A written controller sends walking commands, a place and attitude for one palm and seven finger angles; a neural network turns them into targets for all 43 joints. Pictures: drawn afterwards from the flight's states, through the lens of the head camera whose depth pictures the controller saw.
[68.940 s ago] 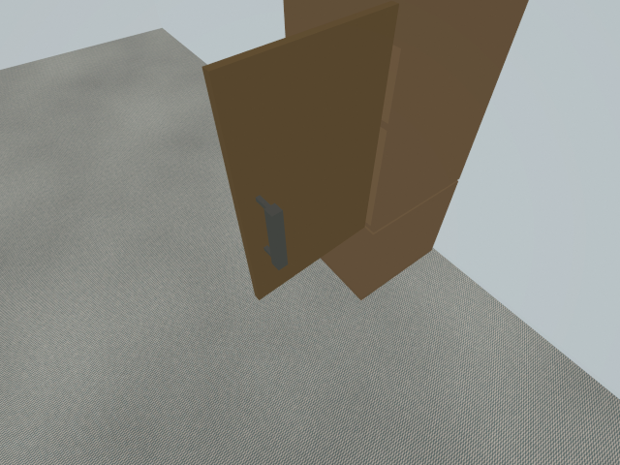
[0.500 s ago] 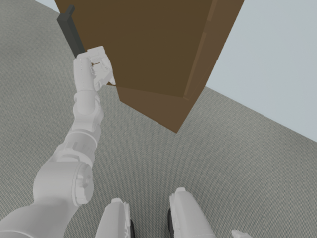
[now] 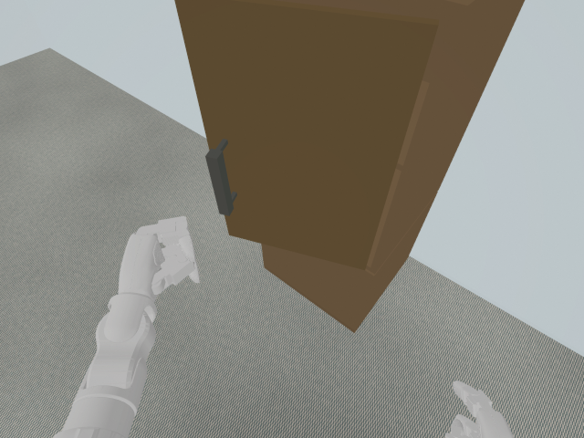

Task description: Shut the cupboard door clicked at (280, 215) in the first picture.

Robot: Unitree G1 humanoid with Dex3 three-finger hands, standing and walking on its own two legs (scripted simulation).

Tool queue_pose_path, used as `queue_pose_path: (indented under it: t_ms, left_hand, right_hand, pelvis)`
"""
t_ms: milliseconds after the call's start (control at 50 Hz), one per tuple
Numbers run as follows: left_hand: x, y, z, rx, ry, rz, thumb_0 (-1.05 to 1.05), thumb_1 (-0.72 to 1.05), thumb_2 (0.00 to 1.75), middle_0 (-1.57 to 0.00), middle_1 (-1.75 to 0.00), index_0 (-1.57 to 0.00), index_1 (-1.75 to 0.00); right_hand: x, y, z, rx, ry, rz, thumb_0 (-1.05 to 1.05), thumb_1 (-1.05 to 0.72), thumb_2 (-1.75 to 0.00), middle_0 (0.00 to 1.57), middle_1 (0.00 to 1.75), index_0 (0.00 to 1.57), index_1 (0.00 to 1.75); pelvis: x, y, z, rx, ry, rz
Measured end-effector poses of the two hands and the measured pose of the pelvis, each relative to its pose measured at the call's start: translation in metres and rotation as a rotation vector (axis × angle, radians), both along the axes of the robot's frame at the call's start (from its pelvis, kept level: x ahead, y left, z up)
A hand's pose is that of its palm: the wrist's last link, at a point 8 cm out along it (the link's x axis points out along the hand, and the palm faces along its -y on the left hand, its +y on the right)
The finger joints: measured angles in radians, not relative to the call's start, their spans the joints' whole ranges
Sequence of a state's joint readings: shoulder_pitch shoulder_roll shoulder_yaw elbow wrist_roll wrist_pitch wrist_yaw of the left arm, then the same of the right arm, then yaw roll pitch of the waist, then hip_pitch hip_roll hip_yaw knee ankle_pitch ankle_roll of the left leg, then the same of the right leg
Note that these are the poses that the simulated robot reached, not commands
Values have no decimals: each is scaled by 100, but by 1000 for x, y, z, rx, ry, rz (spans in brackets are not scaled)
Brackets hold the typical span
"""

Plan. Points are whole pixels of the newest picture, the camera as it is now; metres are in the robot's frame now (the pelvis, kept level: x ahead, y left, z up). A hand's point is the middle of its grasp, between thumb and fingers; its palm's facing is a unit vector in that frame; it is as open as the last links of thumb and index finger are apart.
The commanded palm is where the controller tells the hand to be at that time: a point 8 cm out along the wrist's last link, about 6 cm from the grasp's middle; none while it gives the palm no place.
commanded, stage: draw the hand back to the body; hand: left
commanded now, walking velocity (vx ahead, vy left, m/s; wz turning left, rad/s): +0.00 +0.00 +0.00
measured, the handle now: (225, 178) +0.62 +0.16 -0.05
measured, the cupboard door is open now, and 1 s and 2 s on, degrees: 22 22 22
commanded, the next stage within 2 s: step back with the hand held close in 1.02 s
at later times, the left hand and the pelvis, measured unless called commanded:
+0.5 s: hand (46, 285) +0.24 +0.25 +0.17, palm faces +0.38 -0.85 -0.36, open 5.0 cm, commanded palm +0.19 +0.29 +0.19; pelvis +0.03 +0.00 +0.04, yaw +1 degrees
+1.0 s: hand out of the picture +0.21 +0.26 +0.20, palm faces +0.47 -0.78 -0.40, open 7.4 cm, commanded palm +0.16 +0.30 +0.22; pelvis +0.02 +0.00 +0.04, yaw +1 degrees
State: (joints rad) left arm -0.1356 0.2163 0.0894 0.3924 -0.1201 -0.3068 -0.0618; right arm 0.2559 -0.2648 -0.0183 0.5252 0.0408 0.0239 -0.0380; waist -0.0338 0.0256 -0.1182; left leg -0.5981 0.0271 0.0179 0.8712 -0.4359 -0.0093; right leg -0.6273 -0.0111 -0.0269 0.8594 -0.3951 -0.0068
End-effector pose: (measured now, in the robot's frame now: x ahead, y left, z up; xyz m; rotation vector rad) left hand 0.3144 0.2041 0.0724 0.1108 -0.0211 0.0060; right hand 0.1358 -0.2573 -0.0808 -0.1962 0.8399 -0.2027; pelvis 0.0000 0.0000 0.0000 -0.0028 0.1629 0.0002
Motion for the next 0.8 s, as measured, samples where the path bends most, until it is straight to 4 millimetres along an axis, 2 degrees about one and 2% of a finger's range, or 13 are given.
queue_pose_path:
  t_ms: [80, 180, 260, 340, 480, 680, 740, 800]
  left_hand:
    - [-27, 15, 13, 95, 68, 73, 2, 90, 90, -118, -136, -117, -137]
    - [-47, 38, 43, 154, 56, 189, 2, 90, 90, -106, -123, -106, -124]
    - [-59, 49, 69, 177, 14, 250, 2, 90, 90, -96, -112, -95, -113]
    - [-74, 57, 86, 193, -9, 284, 2, 90, 90, -85, -100, -84, -101]
    - [-106, 80, 108, 259, -29, 372, 2, 90, 90, -66, -79, -66, -80]
    - [-151, 105, 162, 412, -159, 500, 2, 89, 90, -39, -49, -38, -50]
    - [-159, 108, 166, 422, -172, 523, 1, 89, 90, -32, -42, -32, -43]
    - [-159, 108, 156, 392, -146, 532, 1, 90, 90, -27, -37, -27, -38]
  right_hand:
    - [27, 16, 18, 19, -66, 9, 1, -91, -90, 20, 30, 20, 30]
    - [53, 40, 31, 39, -116, 77, 1, -91, -90, 20, 30, 20, 30]
    - [67, 57, 38, 64, -148, 125, 1, -91, -90, 20, 30, 20, 30]
    - [73, 66, 42, 84, -163, 152, 1, -91, -90, 20, 30, 20, 30]
    - [75, 64, 44, 74, -155, 172, 1, -91, -90, 20, 30, 20, 30]
    - [74, 51, 43, 54, -170, 173, 2, -91, -90, 20, 30, 20, 30]
    - [73, 49, 42, 56, -174, 170, 2, -91, -90, 20, 30, 20, 30]
    - [69, 48, 41, 54, -169, 169, 1, -91, -90, 20, 30, 20, 30]
  pelvis:
    - [7, 2, 13, 5, -56, 3]
    - [12, 4, 25, 3, -117, 17]
    - [17, 5, 32, 3, -153, 21]
    - [23, 6, 38, 5, -179, 19]
    - [30, 5, 43, 4, -206, 18]
    - [30, 4, 44, 2, -222, 21]
    - [28, 4, 45, 3, -226, 22]
    - [24, 3, 45, 5, -230, 23]
